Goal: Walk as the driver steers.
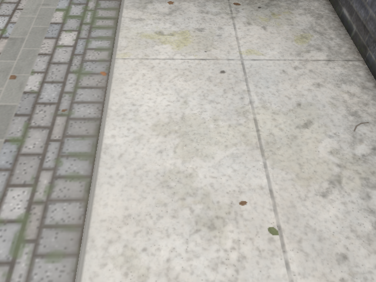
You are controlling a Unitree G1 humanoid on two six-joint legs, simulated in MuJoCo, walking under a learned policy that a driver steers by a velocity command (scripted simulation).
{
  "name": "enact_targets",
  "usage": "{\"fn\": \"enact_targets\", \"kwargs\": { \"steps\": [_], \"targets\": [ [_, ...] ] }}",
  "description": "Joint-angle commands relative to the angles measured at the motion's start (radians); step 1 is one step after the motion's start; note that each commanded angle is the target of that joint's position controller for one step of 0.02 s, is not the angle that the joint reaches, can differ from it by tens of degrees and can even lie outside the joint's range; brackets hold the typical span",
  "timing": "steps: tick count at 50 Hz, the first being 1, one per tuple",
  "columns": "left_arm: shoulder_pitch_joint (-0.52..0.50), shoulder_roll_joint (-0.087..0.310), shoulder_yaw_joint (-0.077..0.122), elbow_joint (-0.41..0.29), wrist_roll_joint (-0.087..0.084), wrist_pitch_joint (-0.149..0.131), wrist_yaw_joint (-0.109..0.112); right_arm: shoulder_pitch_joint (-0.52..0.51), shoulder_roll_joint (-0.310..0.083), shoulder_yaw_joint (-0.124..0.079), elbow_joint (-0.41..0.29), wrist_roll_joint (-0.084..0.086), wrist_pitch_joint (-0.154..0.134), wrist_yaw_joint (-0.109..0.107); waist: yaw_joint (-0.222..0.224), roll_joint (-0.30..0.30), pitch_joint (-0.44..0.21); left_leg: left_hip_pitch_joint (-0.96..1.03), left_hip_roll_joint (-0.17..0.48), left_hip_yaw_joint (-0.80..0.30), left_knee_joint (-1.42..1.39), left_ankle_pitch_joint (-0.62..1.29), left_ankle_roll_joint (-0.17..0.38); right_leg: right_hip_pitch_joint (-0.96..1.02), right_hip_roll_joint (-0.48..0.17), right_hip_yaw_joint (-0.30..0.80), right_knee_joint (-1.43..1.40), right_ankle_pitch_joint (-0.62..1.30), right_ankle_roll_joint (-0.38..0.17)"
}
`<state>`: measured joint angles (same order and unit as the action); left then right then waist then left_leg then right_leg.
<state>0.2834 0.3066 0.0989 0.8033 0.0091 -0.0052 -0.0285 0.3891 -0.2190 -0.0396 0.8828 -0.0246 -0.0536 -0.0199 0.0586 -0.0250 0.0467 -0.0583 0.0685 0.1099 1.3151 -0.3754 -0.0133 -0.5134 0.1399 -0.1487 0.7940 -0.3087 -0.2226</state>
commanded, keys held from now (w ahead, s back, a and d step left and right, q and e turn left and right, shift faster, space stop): w+e+shift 0.54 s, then w+q+shift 0.46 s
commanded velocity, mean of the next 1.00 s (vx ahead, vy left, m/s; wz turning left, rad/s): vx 1.00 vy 0.00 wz -0.46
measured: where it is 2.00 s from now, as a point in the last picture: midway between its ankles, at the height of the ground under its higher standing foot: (277, 59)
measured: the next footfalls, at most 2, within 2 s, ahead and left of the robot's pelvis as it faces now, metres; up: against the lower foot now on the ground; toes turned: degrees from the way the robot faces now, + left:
left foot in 0.36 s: +0.59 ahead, +0.14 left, +0.00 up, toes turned -23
right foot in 0.80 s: +0.80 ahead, -0.28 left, +0.00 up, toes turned -34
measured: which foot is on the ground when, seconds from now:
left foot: up 0.00-0.34, down 0.36-0.78, up 0.80-1.00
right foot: down 0.00-0.34, up 0.36-0.78, down 0.80-1.00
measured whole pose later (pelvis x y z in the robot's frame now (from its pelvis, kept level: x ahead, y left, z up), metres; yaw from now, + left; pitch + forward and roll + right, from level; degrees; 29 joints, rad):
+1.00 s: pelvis +0.85 -0.22 +0.05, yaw -25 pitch +1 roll -1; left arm 0.36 0.29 0.04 0.85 0.02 -0.10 0.00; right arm 0.29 -0.30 -0.06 0.82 -0.02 -0.02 0.05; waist 0.01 0.04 0.01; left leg -0.63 0.11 -0.01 1.22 -0.19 0.07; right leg -0.11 0.03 -0.16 0.38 -0.29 -0.05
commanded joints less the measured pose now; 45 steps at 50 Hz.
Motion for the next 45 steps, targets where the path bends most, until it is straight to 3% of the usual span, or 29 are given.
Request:
{"fn": "enact_targets", "kwargs": {
  "steps": [1,3,4,6,8,11,14,16,17,18,19,20,21,22,23,26,29,31,34,36,37,38,39,40,41,42,43,44,45],
  "targets": [
    [0.178,0.178,0.048,-0.001,0.019,-0.008,0.026,-0.198,-0.125,0.003,-0.265,0.003,-0.101,0.022,0.024,0.058,-0.131,-0.763,-0.025,-0.2,0.233,0.027,0.038,0.642,-0.361,0.928,-0.585,-0.24,-0.213],
    [0.121,0.14,0.028,-0.023,0.019,-0.041,0.03,-0.189,-0.117,0.015,-0.248,-0.037,-0.072,0.023,-0.053,0.156,-0.04,-0.68,0.026,-0.219,0.112,0.001,0.015,0.399,-0.297,0.798,-0.568,-0.111,-0.178],
    [0.101,0.122,0.016,-0.026,0.015,-0.053,0.033,-0.179,-0.112,0.019,-0.244,-0.045,-0.046,0.025,-0.085,0.161,0.0,-0.646,0.048,-0.217,0.046,-0.004,-0.005,0.287,-0.266,0.742,-0.581,-0.087,-0.17],
    [0.107,0.105,0.003,-0.019,-0.013,-0.074,0.033,-0.246,-0.105,0.027,-0.278,-0.041,-0.013,0.026,-0.092,0.114,0.066,-0.656,0.089,-0.19,-0.094,0.007,-0.038,0.171,-0.216,0.653,-0.623,-0.078,-0.169],
    [0.09,0.135,0.009,-0.038,0.0,-0.084,0.031,-0.402,-0.118,0.037,-0.34,-0.029,-0.011,0.037,-0.051,0.098,0.11,-0.574,0.095,-0.153,-0.349,0.19,-0.066,0.065,-0.156,0.564,-0.678,0.014,-0.135],
    [0.113,0.158,0.023,-0.033,-0.016,-0.086,0.019,-0.46,-0.091,0.047,-0.357,-0.002,-0.017,0.057,0.003,0.021,0.049,-0.368,0.028,-0.11,-0.621,0.477,-0.047,0.099,-0.112,0.488,-0.634,0.267,-0.057],
    [0.132,0.177,0.033,-0.034,-0.017,-0.081,0.02,-0.457,-0.127,0.034,-0.359,0.002,-0.021,0.049,0.022,-0.023,0.007,-0.319,-0.019,-0.119,-0.768,0.466,-0.023,0.296,-0.145,0.526,-0.53,0.444,-0.012],
    [0.112,0.218,0.041,-0.041,-0.002,-0.078,0.023,-0.302,-0.197,0.0,-0.318,0.003,-0.028,0.028,-0.055,-0.028,-0.104,-0.16,-0.079,-0.113,-0.786,0.304,-0.007,0.409,-0.143,0.531,-0.291,0.728,0.029],
    [0.06,0.245,0.046,-0.05,0.005,-0.08,0.017,-0.107,-0.239,-0.024,-0.278,0.005,-0.032,0.011,-0.18,-0.014,-0.204,0.057,-0.074,-0.098,-0.773,0.233,0.0,0.348,-0.119,0.504,-0.046,0.757,0.054],
    [0.008,0.166,0.024,-0.079,0.011,-0.093,0.014,0.124,-0.307,-0.052,-0.236,-0.013,-0.035,-0.013,-0.285,0.029,-0.33,0.325,0.06,-0.224,-0.721,0.0,0.022,0.17,-0.075,0.459,0.281,0.573,0.07],
    [-0.001,-0.016,-0.025,-0.146,-0.011,-0.1,0.017,0.199,-0.381,-0.065,-0.218,-0.059,-0.037,-0.018,-0.247,0.34,-0.39,0.5,0.346,-0.665,-0.892,-0.357,0.042,-0.139,0.028,0.362,0.6,-0.226,0.083],
    [0.084,0.02,-0.038,-0.179,-0.034,-0.095,0.021,0.041,-0.378,-0.075,-0.237,-0.051,-0.035,0.0,-0.12,0.488,-0.426,0.445,0.428,-1.085,-1.097,-0.491,0.119,-0.276,-0.017,0.314,0.714,-0.143,0.072],
    [0.014,0.088,-0.029,-0.14,-0.003,-0.074,0.024,-0.092,-0.248,-0.054,-0.267,-0.041,-0.027,0.006,-0.119,0.279,-0.273,0.297,0.367,-0.901,-1.086,-0.563,0.128,-0.299,-0.103,0.272,0.717,-0.026,0.074],
    [-0.041,0.103,-0.026,-0.144,0.014,-0.063,0.009,-0.12,-0.186,-0.04,-0.253,-0.031,-0.021,0.01,-0.118,0.151,-0.181,0.168,0.316,-0.695,-1.057,-0.372,0.117,-0.276,-0.144,0.247,0.661,0.038,0.084],
    [-0.083,0.094,-0.027,-0.152,0.024,-0.051,-0.008,-0.103,-0.166,-0.034,-0.223,-0.033,-0.02,0.01,-0.113,0.097,-0.137,0.089,0.275,-0.552,-1.053,-0.2,0.097,-0.253,-0.172,0.242,0.624,0.048,0.093],
    [-0.159,0.015,-0.053,-0.213,0.031,-0.013,-0.044,0.002,-0.097,-0.013,-0.11,-0.008,-0.043,0.022,-0.085,0.113,-0.039,-0.003,0.22,-0.287,-1.082,0.087,0.055,-0.296,-0.227,0.244,0.598,0.067,0.099],
    [-0.223,0.003,-0.073,-0.275,0.035,-0.007,-0.048,0.005,-0.118,-0.01,-0.082,-0.011,-0.077,0.035,-0.043,0.114,0.011,-0.1,0.215,-0.172,-1.156,0.271,0.083,-0.297,-0.211,0.288,0.477,0.17,0.105],
    [-0.267,0.033,-0.077,-0.289,0.028,-0.013,-0.049,0.002,-0.16,-0.015,-0.071,-0.014,-0.084,0.035,-0.023,0.087,0.066,-0.123,0.193,-0.09,-1.234,0.304,0.106,-0.277,-0.179,0.278,0.281,0.234,0.109],
    [-0.388,0.027,-0.096,-0.303,0.032,-0.034,-0.07,0.084,-0.195,-0.016,-0.023,0.011,-0.068,0.034,-0.059,0.035,0.121,-0.128,0.161,-0.019,-1.351,0.49,0.131,-0.086,-0.156,0.076,-0.024,0.304,0.085],
    [-0.384,0.025,-0.099,-0.29,0.034,-0.044,-0.059,0.115,-0.25,-0.023,0.005,0.013,-0.059,0.035,-0.047,0.072,0.093,-0.026,0.17,-0.011,-1.268,0.871,0.146,0.036,-0.126,0.04,-0.102,0.262,0.07],
    [-0.335,0.045,-0.091,-0.272,0.039,-0.048,-0.045,0.127,-0.286,-0.028,0.012,0.012,-0.057,0.031,-0.017,0.101,0.03,0.043,0.183,-0.007,-1.147,1.142,0.144,0.116,-0.086,0.033,-0.116,0.185,0.065],
    [-0.191,0.078,-0.074,-0.231,0.043,-0.055,-0.029,0.12,-0.317,-0.033,0.019,0.009,-0.05,0.024,0.059,0.14,-0.062,0.053,0.192,-0.012,-0.946,1.271,0.135,0.274,-0.062,0.06,-0.134,0.105,0.061],
    [0.029,0.116,-0.052,-0.162,0.047,-0.062,-0.01,0.086,-0.325,-0.035,0.013,0.016,-0.041,0.021,0.176,0.14,-0.169,-0.049,0.157,-0.007,-0.669,1.184,0.122,0.539,-0.072,0.096,-0.218,0.125,0.06],
    [0.171,0.208,-0.022,-0.123,0.072,-0.064,0.015,0.101,-0.239,-0.018,-0.018,0.015,-0.041,0.027,0.199,0.062,-0.303,-0.288,0.085,-0.028,-0.306,0.731,0.12,0.819,-0.279,0.326,-0.207,-0.126,0.064],
    [0.158,0.29,-0.004,-0.136,0.087,-0.075,0.035,0.206,-0.064,0.01,-0.067,0.03,-0.042,0.038,0.057,-0.177,-0.437,-0.604,-0.037,-0.131,0.049,-0.135,0.115,1.018,-0.581,0.784,-0.328,-0.372,0.05],
    [0.148,0.248,-0.003,-0.137,0.058,-0.068,0.042,0.096,-0.163,-0.012,-0.095,0.043,-0.038,0.033,0.104,-0.106,-0.426,-0.683,-0.046,-0.191,0.127,-0.032,0.128,0.889,-0.599,0.935,-0.518,-0.42,0.054],
    [0.076,0.173,-0.022,-0.108,0.044,-0.075,0.042,0.006,-0.177,-0.02,-0.111,0.036,-0.033,0.034,0.054,-0.043,-0.206,-0.722,0.006,-0.185,0.071,0.093,0.13,0.716,-0.526,0.726,-0.524,-0.32,0.059],
    [0.025,0.121,-0.03,-0.093,0.034,-0.085,0.037,0.002,-0.143,-0.012,-0.101,0.03,-0.03,0.044,0.01,-0.04,-0.109,-0.695,0.04,-0.174,0.01,0.141,0.122,0.583,-0.479,0.588,-0.547,-0.166,0.065],
    [-0.004,0.09,-0.036,-0.084,0.028,-0.093,0.036,0.026,-0.123,-0.011,-0.078,0.023,-0.016,0.052,-0.029,-0.054,-0.075,-0.647,0.061,-0.176,-0.021,0.155,0.11,0.5,-0.434,0.469,-0.572,-0.062,0.085]
  ]
}}
Keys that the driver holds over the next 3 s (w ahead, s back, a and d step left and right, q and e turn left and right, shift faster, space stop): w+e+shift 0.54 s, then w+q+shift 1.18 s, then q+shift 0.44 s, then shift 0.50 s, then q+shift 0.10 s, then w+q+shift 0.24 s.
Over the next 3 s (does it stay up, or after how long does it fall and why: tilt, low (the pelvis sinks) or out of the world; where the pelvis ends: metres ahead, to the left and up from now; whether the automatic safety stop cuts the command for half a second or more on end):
stays up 1.88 -0.32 0.05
